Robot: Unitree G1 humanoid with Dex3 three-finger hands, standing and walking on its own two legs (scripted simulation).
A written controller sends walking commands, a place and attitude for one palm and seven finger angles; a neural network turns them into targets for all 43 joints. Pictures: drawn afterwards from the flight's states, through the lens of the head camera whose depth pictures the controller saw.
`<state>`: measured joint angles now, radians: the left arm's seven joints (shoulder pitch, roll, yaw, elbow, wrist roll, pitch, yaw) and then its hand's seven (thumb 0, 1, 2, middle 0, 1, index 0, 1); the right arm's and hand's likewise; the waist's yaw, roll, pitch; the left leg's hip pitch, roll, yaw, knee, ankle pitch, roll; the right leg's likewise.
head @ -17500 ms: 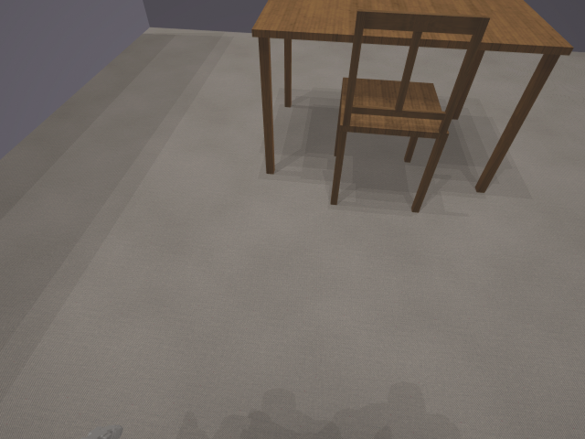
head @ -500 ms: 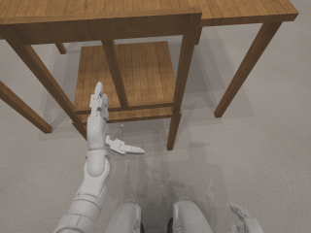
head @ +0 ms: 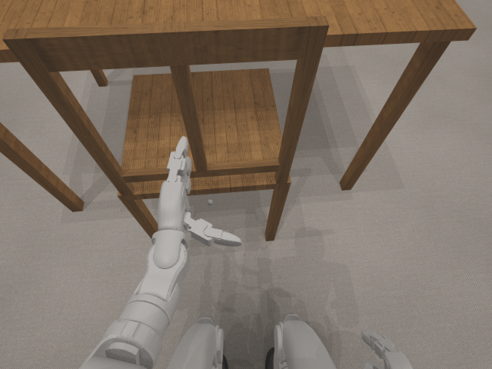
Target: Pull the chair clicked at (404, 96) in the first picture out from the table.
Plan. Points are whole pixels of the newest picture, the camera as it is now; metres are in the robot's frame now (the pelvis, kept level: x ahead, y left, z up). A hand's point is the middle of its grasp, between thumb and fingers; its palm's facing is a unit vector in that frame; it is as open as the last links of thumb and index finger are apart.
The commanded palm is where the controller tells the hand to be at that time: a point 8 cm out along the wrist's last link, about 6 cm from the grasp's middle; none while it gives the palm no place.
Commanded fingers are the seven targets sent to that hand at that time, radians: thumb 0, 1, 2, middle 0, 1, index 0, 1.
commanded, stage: push the fingers through the gap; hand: left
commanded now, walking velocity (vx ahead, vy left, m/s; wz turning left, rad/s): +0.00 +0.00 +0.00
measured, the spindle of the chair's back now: (192, 126) +0.53 +0.10 +0.02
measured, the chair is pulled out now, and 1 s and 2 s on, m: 0.00 0.00 0.00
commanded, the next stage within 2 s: hook a spindle and tug to test in 1.64 s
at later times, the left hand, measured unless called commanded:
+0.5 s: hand (205, 176) +0.42 +0.07 +0.03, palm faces +0.06 -1.00 -0.01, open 16.9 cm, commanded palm +0.39 +0.13 +0.01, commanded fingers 0.00 -0.50 0.30 -0.06 -0.08 -0.06 -0.08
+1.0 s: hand (204, 154) +0.47 +0.07 +0.02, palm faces +0.08 -1.00 -0.01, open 16.9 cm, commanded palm +0.44 +0.13 +0.01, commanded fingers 0.00 -0.50 0.30 -0.06 -0.08 -0.06 -0.08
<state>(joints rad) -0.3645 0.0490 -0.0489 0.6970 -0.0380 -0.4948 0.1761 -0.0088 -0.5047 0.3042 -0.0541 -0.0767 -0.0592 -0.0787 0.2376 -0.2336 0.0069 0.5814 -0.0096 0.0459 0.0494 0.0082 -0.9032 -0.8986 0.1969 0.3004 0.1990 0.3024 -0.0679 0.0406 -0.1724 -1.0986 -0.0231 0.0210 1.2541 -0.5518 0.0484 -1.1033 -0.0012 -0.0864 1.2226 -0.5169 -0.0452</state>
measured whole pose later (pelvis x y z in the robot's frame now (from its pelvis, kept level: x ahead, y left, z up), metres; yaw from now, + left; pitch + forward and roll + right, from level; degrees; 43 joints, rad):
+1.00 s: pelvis +0.00 +0.00 -0.01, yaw -1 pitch +26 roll -1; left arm -0.70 0.15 0.19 0.99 -0.01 -0.56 0.20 -0.01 -0.50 0.30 -0.06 -0.08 -0.06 -0.08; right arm 0.29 -0.23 0.00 0.62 -0.05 0.04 0.06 0.01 -0.90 -0.90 0.20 0.30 0.20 0.30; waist -0.15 0.05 -0.17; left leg -1.18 -0.01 0.04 1.28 -0.55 0.05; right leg -1.19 0.01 -0.07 1.24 -0.50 -0.04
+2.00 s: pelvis +0.00 +0.00 -0.01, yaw -2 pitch +28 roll -2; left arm -0.82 0.19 0.24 1.10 0.04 -0.63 0.22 -0.01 -0.50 0.30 -0.15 -0.37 -0.16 -0.37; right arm 0.30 -0.23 0.00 0.62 -0.08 0.08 0.09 0.00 -0.90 -0.90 0.20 0.30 0.20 0.30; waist -0.17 0.05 -0.16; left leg -1.22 0.00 0.03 1.30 -0.56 0.05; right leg -1.23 0.02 -0.08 1.25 -0.51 -0.04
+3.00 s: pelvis +0.03 +0.00 +0.00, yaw -3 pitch +28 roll -2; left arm -0.65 0.15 0.16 0.89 -0.04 -0.55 0.21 0.02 0.70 0.75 -0.38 -1.44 -0.38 -1.45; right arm 0.31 -0.22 -0.02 0.59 -0.06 0.11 0.11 0.00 -0.90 -0.90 0.20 0.30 0.20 0.30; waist -0.14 0.05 -0.18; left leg -1.14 0.01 0.04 1.23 -0.58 0.05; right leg -1.15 0.04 -0.06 1.18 -0.52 -0.04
